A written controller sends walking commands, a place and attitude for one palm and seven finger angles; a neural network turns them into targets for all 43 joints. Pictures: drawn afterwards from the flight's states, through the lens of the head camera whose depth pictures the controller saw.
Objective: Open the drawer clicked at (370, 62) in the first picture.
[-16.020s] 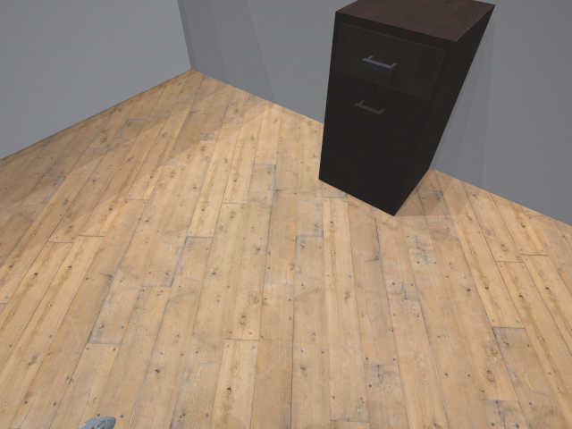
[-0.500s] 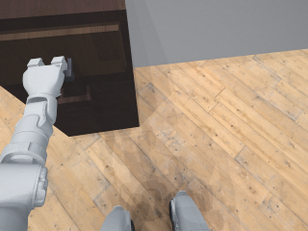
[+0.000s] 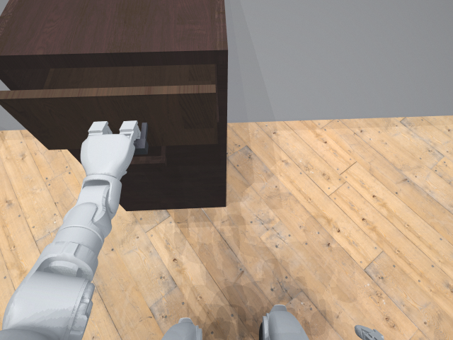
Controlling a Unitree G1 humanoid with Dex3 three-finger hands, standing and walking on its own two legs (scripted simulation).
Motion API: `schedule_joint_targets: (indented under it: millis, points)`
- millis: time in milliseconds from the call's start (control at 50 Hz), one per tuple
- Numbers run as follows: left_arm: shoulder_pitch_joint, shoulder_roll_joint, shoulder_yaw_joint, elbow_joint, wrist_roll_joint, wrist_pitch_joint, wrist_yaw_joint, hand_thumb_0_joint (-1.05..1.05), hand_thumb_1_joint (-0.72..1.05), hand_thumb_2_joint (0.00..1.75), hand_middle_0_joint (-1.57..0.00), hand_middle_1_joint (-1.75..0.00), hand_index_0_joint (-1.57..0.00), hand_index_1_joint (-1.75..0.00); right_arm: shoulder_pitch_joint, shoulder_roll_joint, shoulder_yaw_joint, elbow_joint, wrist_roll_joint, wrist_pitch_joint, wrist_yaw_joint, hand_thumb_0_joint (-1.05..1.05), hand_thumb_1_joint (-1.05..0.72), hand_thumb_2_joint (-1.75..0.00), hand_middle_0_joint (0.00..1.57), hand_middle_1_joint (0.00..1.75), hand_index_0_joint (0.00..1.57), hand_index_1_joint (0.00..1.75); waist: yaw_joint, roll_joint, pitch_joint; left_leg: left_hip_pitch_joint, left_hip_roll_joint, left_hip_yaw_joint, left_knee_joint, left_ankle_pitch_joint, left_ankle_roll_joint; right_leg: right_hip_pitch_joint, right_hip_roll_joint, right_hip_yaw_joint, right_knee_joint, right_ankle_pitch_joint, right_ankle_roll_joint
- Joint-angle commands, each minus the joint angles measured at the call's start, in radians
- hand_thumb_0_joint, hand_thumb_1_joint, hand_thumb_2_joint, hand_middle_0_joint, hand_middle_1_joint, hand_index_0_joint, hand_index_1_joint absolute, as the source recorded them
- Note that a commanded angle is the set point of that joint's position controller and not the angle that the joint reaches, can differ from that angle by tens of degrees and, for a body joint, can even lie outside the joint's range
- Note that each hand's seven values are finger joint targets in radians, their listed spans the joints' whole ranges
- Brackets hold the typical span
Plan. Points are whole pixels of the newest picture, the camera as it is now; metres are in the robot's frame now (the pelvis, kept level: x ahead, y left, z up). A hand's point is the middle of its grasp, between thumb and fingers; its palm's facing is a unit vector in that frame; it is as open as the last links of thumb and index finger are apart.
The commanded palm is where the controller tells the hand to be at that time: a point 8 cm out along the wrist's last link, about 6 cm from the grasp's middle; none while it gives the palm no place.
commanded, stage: pull the drawer open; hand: left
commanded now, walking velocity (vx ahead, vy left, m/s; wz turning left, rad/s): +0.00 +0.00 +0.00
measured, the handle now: (119, 138) +0.49 +0.22 -0.01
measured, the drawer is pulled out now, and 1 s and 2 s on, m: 0.07 0.11 0.18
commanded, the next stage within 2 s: none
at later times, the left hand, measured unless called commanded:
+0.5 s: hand (119, 165) +0.44 +0.22 -0.03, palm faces -0.05 +0.01 -1.00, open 5.7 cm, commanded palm +0.42 +0.22 +0.02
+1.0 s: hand (117, 186) +0.39 +0.21 -0.03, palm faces -0.02 -0.05 -1.00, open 5.7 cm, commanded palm +0.34 +0.21 +0.02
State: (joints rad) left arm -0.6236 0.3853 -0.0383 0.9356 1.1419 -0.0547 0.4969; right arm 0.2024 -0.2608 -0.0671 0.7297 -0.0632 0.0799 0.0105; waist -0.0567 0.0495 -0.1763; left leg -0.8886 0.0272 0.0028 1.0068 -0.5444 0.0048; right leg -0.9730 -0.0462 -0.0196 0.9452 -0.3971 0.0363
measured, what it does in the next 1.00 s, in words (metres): stands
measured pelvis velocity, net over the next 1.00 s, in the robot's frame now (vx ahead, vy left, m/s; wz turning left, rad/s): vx -0.01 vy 0.00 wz -0.04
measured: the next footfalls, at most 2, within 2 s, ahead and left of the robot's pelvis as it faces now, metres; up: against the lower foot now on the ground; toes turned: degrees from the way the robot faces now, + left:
none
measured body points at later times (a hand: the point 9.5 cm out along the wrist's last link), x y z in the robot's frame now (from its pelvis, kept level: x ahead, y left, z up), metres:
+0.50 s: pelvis -0.04 -0.01 -0.02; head +0.09 -0.02 +0.41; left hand +0.43 +0.21 +0.02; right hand -0.05 -0.29 -0.15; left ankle -0.05 +0.11 -0.67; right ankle +0.02 -0.15 -0.67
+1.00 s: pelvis -0.01 +0.00 +0.01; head +0.11 -0.02 +0.44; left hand +0.39 +0.21 +0.02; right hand +0.06 -0.27 -0.13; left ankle -0.05 +0.11 -0.67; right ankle +0.02 -0.15 -0.67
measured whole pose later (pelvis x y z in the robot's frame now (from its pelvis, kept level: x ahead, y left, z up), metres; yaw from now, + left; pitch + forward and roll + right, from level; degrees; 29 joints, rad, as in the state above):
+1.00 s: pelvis -0.01 +0.00 +0.01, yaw -3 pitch +23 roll -1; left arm -0.36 0.37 -0.01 0.69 1.09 -0.02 0.50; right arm 0.25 -0.25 -0.07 0.71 -0.03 0.06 0.02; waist -0.06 0.06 -0.16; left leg -0.82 0.04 0.05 0.96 -0.52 0.01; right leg -0.93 -0.03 0.03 0.90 -0.36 0.04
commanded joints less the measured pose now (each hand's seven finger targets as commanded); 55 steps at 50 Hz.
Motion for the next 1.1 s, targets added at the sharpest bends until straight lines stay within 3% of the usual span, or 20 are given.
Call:
schedule_joint_targets:
  millis: [0,140,240,260,380,440,460,480,520,640,680,720,740,840,860,880,1000,1020,1060,1080]
  points:
    - [-0.422,0.258,0.095,-0.12,-0.027,0.018,0.005,0.0,0.9,0.9,-0.4,-1.35,-0.4,-1.35,0.213,-0.148,-0.053,-0.021,-0.001,-0.002,-0.016,0.0,-0.9,-0.9,0.2,0.3,0.2,0.3,-0.054,0.026,-0.461,0.242,-0.032,0.003,-0.064,0.705,0.011,0.313,0.061,-0.025,-0.024,0.505,-0.061]
    - [-0.467,0.262,0.08,-0.066,-0.015,-0.026,-0.003,0.0,0.9,0.9,-0.4,-1.35,-0.4,-1.35,0.202,-0.148,-0.046,-0.035,-0.001,-0.019,-0.02,0.0,-0.9,-0.9,0.2,0.3,0.2,0.3,-0.07,0.006,-0.444,0.151,-0.047,0.011,-0.051,0.499,0.019,0.281,0.062,-0.02,-0.021,0.399,-0.062]
    - [-0.498,0.32,0.105,-0.041,-0.011,-0.037,0.003,0.0,0.9,0.9,-0.4,-1.35,-0.4,-1.35,0.211,-0.159,-0.041,-0.029,0.002,-0.034,-0.019,0.0,-0.9,-0.9,0.2,0.3,0.2,0.3,-0.07,-0.006,-0.444,0.082,-0.053,0.011,-0.054,0.384,0.025,0.276,0.062,-0.012,-0.021,0.315,-0.062]
    - [-0.521,0.331,0.114,-0.057,-0.016,-0.041,0.003,0.0,0.9,0.9,-0.4,-1.35,-0.4,-1.35,0.212,-0.162,-0.041,-0.026,-0.001,-0.038,-0.017,0.0,-0.9,-0.9,0.2,0.3,0.2,0.3,-0.064,0.026,-0.459,0.083,-0.054,0.012,-0.054,0.382,0.025,0.277,0.061,-0.01,-0.018,0.312,-0.064]
    - [-0.538,0.355,0.109,0.0,-0.024,-0.032,0.0,0.0,0.9,0.9,-0.4,-1.35,-0.4,-1.35,0.24,-0.174,-0.041,-0.007,0.006,-0.054,-0.019,0.0,-0.9,-0.9,0.2,0.3,0.2,0.3,-0.084,-0.013,-0.445,0.04,-0.053,0.008,-0.063,0.296,0.032,0.263,0.063,-0.006,-0.035,0.23,-0.058]
    - [-0.564,0.363,0.105,-0.008,-0.029,-0.037,-0.007,0.0,0.9,0.9,-0.4,-1.35,-0.4,-1.35,0.249,-0.176,-0.04,-0.001,0.007,-0.064,-0.021,0.0,-0.9,-0.9,0.2,0.3,0.2,0.3,-0.084,0.01,-0.455,0.036,-0.054,0.011,-0.066,0.277,0.033,0.262,0.061,-0.003,-0.04,0.211,-0.058]
    - [-0.581,0.409,0.139,-0.025,-0.031,-0.043,-0.009,0.0,0.9,0.9,-0.4,-1.35,-0.4,-1.35,0.249,-0.183,-0.039,0.002,0.005,-0.065,-0.021,0.0,-0.9,-0.9,0.2,0.3,0.2,0.3,-0.075,0.016,-0.476,0.043,-0.054,0.006,-0.067,0.282,0.032,0.265,0.062,-0.004,-0.031,0.209,-0.061]
    - [-0.581,0.389,0.116,-0.013,-0.027,-0.044,-0.011,0.0,0.9,0.9,-0.4,-1.35,-0.4,-1.35,0.253,-0.18,-0.039,0.001,0.007,-0.067,-0.022,0.0,-0.9,-0.9,0.2,0.3,0.2,0.3,-0.083,0.032,-0.475,0.044,-0.055,0.009,-0.066,0.276,0.032,0.257,0.061,-0.002,-0.035,0.206,-0.059]
    - [-0.575,0.404,0.127,0.003,-0.029,-0.049,-0.013,0.0,0.9,0.9,-0.4,-1.35,-0.4,-1.35,0.255,-0.182,-0.036,0.004,0.008,-0.072,-0.023,0.0,-0.9,-0.9,0.2,0.3,0.2,0.3,-0.08,0.003,-0.447,0.018,-0.053,0.006,-0.066,0.26,0.034,0.252,0.062,-0.002,-0.036,0.187,-0.059]
    - [-0.352,0.322,0.12,-0.054,-0.05,-0.069,-0.027,0.0,0.9,0.9,-0.4,-1.35,-0.4,-1.35,0.235,-0.169,-0.045,-0.032,0.012,-0.077,-0.014,0.0,-0.9,-0.9,0.2,0.3,0.2,0.3,-0.014,0.038,-0.483,0.089,-0.049,0.02,-0.092,0.317,0.024,0.29,0.067,-0.011,-0.035,0.234,-0.068]
    - [-0.232,0.314,0.139,-0.057,-0.056,-0.067,-0.029,0.0,0.9,0.9,-0.4,-1.35,-0.4,-1.35,0.222,-0.168,-0.046,-0.039,0.016,-0.068,-0.01,0.0,-0.9,-0.9,0.2,0.3,0.2,0.3,0.013,0.009,-0.467,0.105,-0.046,0.024,-0.102,0.36,0.021,0.314,0.069,-0.015,-0.034,0.271,-0.07]
    - [-0.187,0.261,0.117,-0.126,-0.059,-0.071,-0.018,0.0,0.9,0.9,-0.4,-1.35,-0.4,-1.35,0.21,-0.159,-0.054,-0.052,0.019,-0.069,-0.007,0.0,-0.9,-0.9,0.2,0.3,0.2,0.3,0.015,0.006,-0.469,0.139,-0.039,0.029,-0.109,0.397,0.019,0.326,0.069,-0.019,-0.044,0.302,-0.069]
    - [-0.118,0.274,0.135,-0.14,-0.059,-0.063,-0.013,0.0,0.9,0.9,-0.4,-1.35,-0.4,-1.35,0.199,-0.162,-0.053,-0.056,0.022,-0.064,-0.006,0.0,-0.9,-0.9,0.2,0.3,0.2,0.3,0.036,-0.006,-0.465,0.142,-0.039,0.028,-0.118,0.41,0.017,0.342,0.07,-0.019,-0.044,0.308,-0.071]
    - [0.023,0.173,0.087,-0.263,-0.056,-0.018,0.024,0.0,0.9,0.9,-0.4,-1.35,-0.4,-1.35,0.161,-0.153,-0.06,-0.081,0.03,-0.053,-0.001,0.0,-0.9,-0.9,0.2,0.3,0.2,0.3,0.032,-0.018,-0.41,0.215,-0.028,0.028,-0.146,0.504,0.013,0.35,0.072,-0.032,-0.071,0.359,-0.073]
    - [0.047,0.19,0.108,-0.309,-0.056,-0.007,0.031,0.0,0.9,0.9,-0.4,-1.35,-0.4,-1.35,0.151,-0.156,-0.061,-0.083,0.03,-0.049,-0.002,0.0,-0.9,-0.9,0.2,0.3,0.2,0.3,0.042,-0.016,-0.431,0.244,-0.023,0.019,-0.145,0.569,0.011,0.361,0.072,-0.033,-0.064,0.386,-0.075]
    - [0.101,0.15,0.082,-0.329,-0.054,0.009,0.036,0.0,0.9,0.9,-0.4,-1.35,-0.4,-1.35,0.147,-0.149,-0.062,-0.089,0.03,-0.048,-0.002,0.0,-0.9,-0.9,0.2,0.3,0.2,0.3,0.039,-0.009,-0.426,0.273,-0.019,0.019,-0.145,0.631,0.01,0.365,0.072,-0.034,-0.069,0.416,-0.072]
    - [0.309,0.097,0.065,-0.492,-0.069,0.093,0.037,0.0,0.9,0.9,-0.4,-1.35,-0.4,-1.35,0.104,-0.137,-0.054,-0.128,0.034,-0.035,-0.003,0.0,-0.9,-0.9,0.2,0.3,0.2,0.3,0.046,-0.016,-0.372,0.349,-0.008,0.014,-0.166,0.792,0.003,0.427,0.071,-0.039,-0.098,0.53,-0.066]
    - [0.169,0.114,0.05,-0.456,-0.054,0.1,0.041,0.0,0.9,0.9,-0.4,-1.35,-0.4,-1.35,0.094,-0.144,-0.048,-0.102,0.033,-0.033,-0.015,0.0,-0.9,-0.9,0.2,0.3,0.2,0.3,0.007,-0.04,-0.321,0.328,-0.009,0.011,-0.159,0.74,0.003,0.396,0.07,-0.04,-0.101,0.513,-0.063]
    - [-0.133,0.168,0.054,-0.434,-0.024,0.086,0.048,0.0,0.9,0.9,-0.4,-1.35,-0.4,-1.35,0.114,-0.145,-0.045,-0.065,0.018,-0.033,-0.037,0.0,-0.9,-0.9,0.2,0.3,0.2,0.3,-0.036,0.009,-0.307,0.315,-0.012,0.005,-0.137,0.679,0.002,0.319,0.065,-0.04,-0.081,0.461,-0.065]
    - [-0.075,0.186,0.081,-0.36,-0.009,0.086,0.05,0.0,0.9,0.9,-0.4,-1.35,-0.4,-1.35,0.116,-0.142,-0.045,-0.05,0.008,-0.034,-0.039,0.0,-0.9,-0.9,0.2,0.3,0.2,0.3,-0.006,0.022,-0.315,0.316,-0.017,0.011,-0.131,0.703,0.001,0.322,0.062,-0.041,-0.069,0.463,-0.067]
